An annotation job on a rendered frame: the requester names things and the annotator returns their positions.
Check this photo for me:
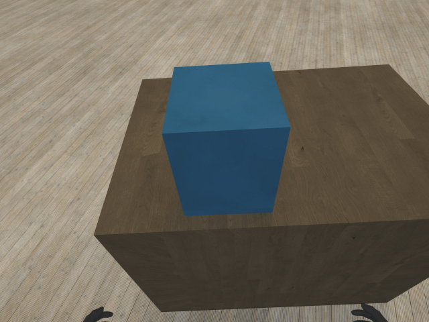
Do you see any carton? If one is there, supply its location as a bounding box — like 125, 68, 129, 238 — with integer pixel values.
162, 62, 291, 216

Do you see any left robot hand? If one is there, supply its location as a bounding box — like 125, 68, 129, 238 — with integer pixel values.
83, 307, 113, 322

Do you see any pedestal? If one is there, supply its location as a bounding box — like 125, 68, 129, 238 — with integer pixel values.
94, 64, 429, 312

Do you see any right robot hand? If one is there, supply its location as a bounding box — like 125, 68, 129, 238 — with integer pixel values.
351, 303, 388, 322

